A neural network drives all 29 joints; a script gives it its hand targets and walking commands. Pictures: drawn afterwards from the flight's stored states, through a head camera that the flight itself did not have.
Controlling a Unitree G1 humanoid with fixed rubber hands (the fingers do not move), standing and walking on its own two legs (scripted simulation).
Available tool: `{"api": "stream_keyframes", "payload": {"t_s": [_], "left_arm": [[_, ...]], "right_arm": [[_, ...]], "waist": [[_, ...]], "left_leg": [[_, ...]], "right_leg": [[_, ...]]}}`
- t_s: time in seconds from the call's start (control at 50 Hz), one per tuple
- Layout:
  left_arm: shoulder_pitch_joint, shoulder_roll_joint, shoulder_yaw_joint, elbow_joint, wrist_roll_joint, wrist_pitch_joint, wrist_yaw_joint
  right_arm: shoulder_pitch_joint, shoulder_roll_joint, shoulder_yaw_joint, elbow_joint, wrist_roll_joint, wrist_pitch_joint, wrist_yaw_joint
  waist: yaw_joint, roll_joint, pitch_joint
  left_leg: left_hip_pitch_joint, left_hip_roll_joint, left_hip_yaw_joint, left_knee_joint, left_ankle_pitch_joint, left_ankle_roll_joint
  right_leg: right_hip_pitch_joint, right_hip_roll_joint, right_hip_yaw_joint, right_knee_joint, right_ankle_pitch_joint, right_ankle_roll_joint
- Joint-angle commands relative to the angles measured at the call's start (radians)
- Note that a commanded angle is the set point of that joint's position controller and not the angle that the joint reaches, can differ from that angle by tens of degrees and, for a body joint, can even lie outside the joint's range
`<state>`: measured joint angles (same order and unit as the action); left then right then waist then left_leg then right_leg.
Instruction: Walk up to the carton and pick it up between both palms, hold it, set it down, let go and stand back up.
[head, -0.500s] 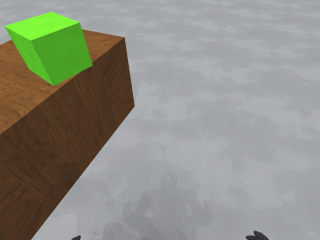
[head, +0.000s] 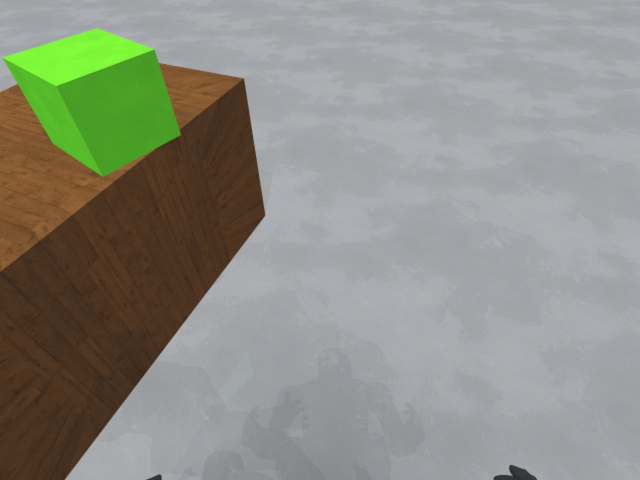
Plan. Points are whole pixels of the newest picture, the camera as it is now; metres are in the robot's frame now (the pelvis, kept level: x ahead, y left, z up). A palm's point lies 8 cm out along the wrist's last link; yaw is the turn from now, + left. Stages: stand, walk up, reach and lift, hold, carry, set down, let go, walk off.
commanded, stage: stand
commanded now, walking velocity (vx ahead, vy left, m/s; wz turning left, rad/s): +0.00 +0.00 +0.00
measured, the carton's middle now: (100, 99) +1.02 +0.57 +0.00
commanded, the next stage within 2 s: walk up in 0.44 s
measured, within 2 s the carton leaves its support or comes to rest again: neither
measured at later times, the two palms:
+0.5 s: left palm out of the picture +0.10 +0.25 -0.10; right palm out of the picture +0.09 -0.25 -0.10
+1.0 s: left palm out of the picture +0.08 +0.37 -0.14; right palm (502, 467) +0.18 -0.22 -0.09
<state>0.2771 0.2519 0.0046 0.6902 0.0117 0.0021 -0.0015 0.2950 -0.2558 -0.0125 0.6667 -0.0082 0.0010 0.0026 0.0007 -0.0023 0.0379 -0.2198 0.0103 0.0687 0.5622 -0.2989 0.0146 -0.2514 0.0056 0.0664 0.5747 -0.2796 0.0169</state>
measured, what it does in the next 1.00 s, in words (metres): steps on the spot, turning left: left foot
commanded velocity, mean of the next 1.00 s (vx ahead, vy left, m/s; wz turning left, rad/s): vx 0.00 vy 0.00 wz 0.00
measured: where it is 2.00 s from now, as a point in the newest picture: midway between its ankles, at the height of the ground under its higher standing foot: (284, 410)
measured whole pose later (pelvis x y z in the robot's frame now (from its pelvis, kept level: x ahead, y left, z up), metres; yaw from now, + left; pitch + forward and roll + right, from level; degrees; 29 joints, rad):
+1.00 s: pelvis +0.05 +0.06 -0.03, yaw +16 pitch -3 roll +1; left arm 0.25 0.38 0.08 0.74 0.05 0.00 -0.05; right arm 0.46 -0.31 -0.09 0.65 -0.04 -0.03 0.01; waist -0.01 -0.11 0.01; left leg -0.38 0.02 0.04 0.83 -0.40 0.02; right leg -0.38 -0.09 0.01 1.18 -0.55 -0.02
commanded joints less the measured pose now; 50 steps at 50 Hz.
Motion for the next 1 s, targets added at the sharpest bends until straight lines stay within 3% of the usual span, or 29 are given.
{"api": "stream_keyframes", "payload": {"t_s": [0.0,0.14,0.18,0.4,0.48,0.58,0.6,0.62,0.64,0.66,0.68,0.7,0.72,0.74,0.76,0.78,0.82,0.84,0.86,0.88,0.9,0.92,0.94,0.96,0.98], "left_arm": [[-0.006,0.126,0.041,-0.085,-0.003,-0.019,0.004],[0.003,0.131,0.041,-0.084,-0.001,-0.022,0.003],[-0.006,0.133,0.040,-0.086,-0.002,-0.024,0.004],[0.004,0.133,0.042,-0.073,0.001,-0.019,0.004],[0.007,0.132,0.041,-0.071,0.001,-0.021,0.005],[0.011,0.129,0.043,-0.067,0.000,-0.019,0.005],[0.004,0.128,0.043,-0.070,0.001,-0.019,0.005],[-0.037,0.190,0.098,-0.115,0.063,-0.034,-0.012],[0.001,0.202,0.106,-0.118,0.066,-0.045,-0.016],[0.081,0.217,0.114,-0.085,0.057,-0.055,-0.019],[0.153,0.251,0.125,-0.045,0.058,-0.062,-0.016],[0.118,0.286,0.134,-0.036,0.075,-0.071,-0.003],[0.069,0.266,0.126,-0.041,0.084,-0.081,0.011],[0.001,0.247,0.121,-0.046,0.086,-0.089,0.016],[-0.054,0.242,0.117,-0.047,0.082,-0.092,0.015],[-0.105,0.249,0.118,-0.052,0.075,-0.091,0.011],[-0.188,0.263,0.128,-0.055,0.072,-0.074,-0.007],[-0.209,0.257,0.122,-0.054,0.071,-0.064,-0.017],[-0.208,0.236,0.112,-0.045,0.069,-0.056,-0.023],[-0.173,0.178,0.088,-0.033,0.070,-0.047,-0.029],[-0.168,0.094,0.053,-0.074,0.064,-0.039,-0.040],[-0.190,0.104,0.052,-0.165,0.037,-0.038,-0.052],[-0.202,0.173,0.059,-0.176,0.028,-0.033,-0.054],[-0.197,0.190,0.061,-0.173,0.023,-0.034,-0.057],[-0.197,0.196,0.068,-0.159,0.025,-0.036,-0.058]], "right_arm": [[0.002,-0.132,-0.040,-0.088,0.002,-0.018,-0.004],[0.000,-0.138,-0.038,-0.084,0.000,-0.019,-0.005],[0.010,-0.134,-0.035,-0.087,0.003,-0.019,-0.004],[0.017,-0.138,-0.033,-0.078,0.001,-0.018,-0.005],[0.020,-0.142,-0.036,-0.076,0.000,-0.020,-0.004],[0.024,-0.144,-0.039,-0.074,0.002,-0.017,-0.006],[0.019,-0.144,-0.037,-0.075,0.001,-0.017,-0.007],[0.108,-0.187,-0.078,-0.064,-0.015,-0.021,0.013],[0.070,-0.212,-0.083,-0.078,-0.019,-0.019,0.023],[-0.017,-0.181,-0.079,-0.115,-0.025,-0.019,0.029],[-0.073,-0.141,-0.072,-0.155,-0.029,-0.022,0.033],[-0.073,-0.123,-0.069,-0.175,-0.047,-0.024,0.037],[-0.025,-0.158,-0.082,-0.166,-0.062,-0.024,0.042],[0.044,-0.170,-0.093,-0.147,-0.052,-0.020,0.050],[0.067,-0.172,-0.100,-0.139,-0.040,-0.018,0.054],[0.082,-0.156,-0.104,-0.133,-0.030,-0.019,0.060],[0.154,-0.119,-0.108,-0.117,-0.009,-0.030,0.073],[0.205,-0.126,-0.119,-0.098,-0.004,-0.038,0.072],[0.272,-0.139,-0.129,-0.063,-0.002,-0.042,0.061],[0.364,-0.173,-0.148,-0.031,-0.008,-0.048,0.042],[0.469,-0.254,-0.170,-0.016,-0.021,-0.054,0.019],[0.413,-0.303,-0.154,-0.070,-0.039,-0.055,0.005],[0.315,-0.339,-0.152,-0.084,-0.025,-0.045,-0.016],[0.249,-0.343,-0.148,-0.083,-0.032,-0.043,-0.033],[0.206,-0.308,-0.134,-0.076,-0.047,-0.046,-0.045]], "waist": [[-0.001,-0.010,-0.006],[0.002,0.012,-0.009],[-0.006,-0.017,-0.004],[-0.003,0.007,-0.002],[0.003,-0.019,-0.012],[-0.002,0.013,-0.010],[0.000,-0.008,0.006],[0.008,-0.051,-0.042],[0.052,-0.048,0.024],[0.113,-0.060,0.067],[0.161,-0.140,0.080],[0.152,-0.218,0.092],[0.121,-0.116,0.084],[0.072,-0.112,0.063],[0.048,-0.113,0.052],[0.032,-0.151,0.057],[-0.013,-0.233,0.059],[-0.041,-0.201,0.042],[-0.069,-0.101,0.014],[-0.104,0.082,-0.011],[-0.161,0.348,-0.024],[-0.124,0.334,-0.005],[-0.073,0.200,0.057],[-0.049,0.167,0.117],[-0.040,0.118,0.171]], "left_leg": [[-0.014,0.099,-0.115,-0.137,0.065,0.026],[-0.014,0.095,-0.103,-0.140,0.049,0.022],[-0.004,0.097,-0.106,-0.137,0.064,0.024],[-0.017,0.106,-0.107,-0.149,0.040,0.030],[0.003,0.105,-0.101,-0.144,0.042,0.030],[-0.011,0.112,-0.103,-0.162,0.027,0.028],[-0.022,0.111,-0.105,-0.163,0.022,0.027],[-0.194,0.095,-0.281,-0.124,-0.390,0.092],[-0.380,0.103,-0.314,-0.132,-0.477,0.086],[-0.502,0.070,-0.250,-0.066,-0.414,0.046],[-0.611,0.014,-0.104,0.133,-0.254,-0.004],[-0.629,0.050,-0.064,0.414,-0.193,-0.001],[-0.606,0.096,-0.131,0.515,-0.196,-0.001],[-0.528,0.134,-0.165,0.541,-0.166,0.004],[-0.462,0.159,-0.179,0.487,-0.161,0.006],[-0.393,0.167,-0.162,0.418,-0.166,0.006],[-0.183,0.124,-0.044,0.258,-0.150,0.010],[-0.018,0.081,0.027,0.193,-0.066,0.013],[0.128,0.017,0.100,0.149,-0.011,0.014],[0.260,-0.039,0.102,0.133,-0.063,0.026],[0.309,0.070,-0.256,-0.054,-0.358,0.107],[0.213,0.307,-0.883,-0.391,-0.704,0.232],[0.142,0.424,-1.026,-0.493,-0.863,0.313],[0.121,0.425,-0.982,-0.474,-0.831,0.333],[0.062,0.398,-0.860,-0.415,-0.700,0.323]], "right_leg": [[-0.029,-0.069,0.083,-0.108,0.121,-0.039],[-0.029,-0.070,0.090,-0.111,0.113,-0.038],[-0.038,-0.071,0.088,-0.113,0.121,-0.038],[-0.039,-0.068,0.089,-0.109,0.103,-0.037],[-0.039,-0.065,0.093,-0.107,0.116,-0.041],[-0.037,-0.058,0.088,-0.107,0.108,-0.036],[-0.028,-0.058,0.086,-0.106,0.108,-0.034],[0.110,-0.048,0.066,-0.013,-0.316,-0.091],[0.160,-0.085,0.123,-0.028,-0.443,-0.126],[0.218,-0.153,0.212,-0.122,-0.512,-0.175],[0.306,-0.287,0.372,-0.291,-0.575,-0.251],[0.260,-0.473,0.502,-0.386,-0.515,-0.336],[0.206,-0.510,0.499,-0.380,-0.458,-0.363],[0.150,-0.495,0.436,-0.359,-0.446,-0.346],[0.100,-0.461,0.361,-0.351,-0.427,-0.314],[0.042,-0.422,0.254,-0.337,-0.407,-0.278],[-0.079,-0.314,0.024,-0.259,-0.351,-0.220],[-0.183,-0.269,-0.057,-0.183,-0.402,-0.198],[-0.264,-0.218,-0.134,-0.069,-0.480,-0.175],[-0.347,-0.161,-0.225,0.168,-0.503,-0.145],[-0.494,-0.047,-0.281,0.604,-0.457,-0.077],[-0.659,-0.017,-0.082,0.730,-0.377,-0.037],[-0.683,-0.084,0.009,0.760,-0.312,-0.032],[-0.707,-0.116,0.011,0.763,-0.244,-0.021],[-0.696,-0.148,0.015,0.722,-0.183,-0.009]]}}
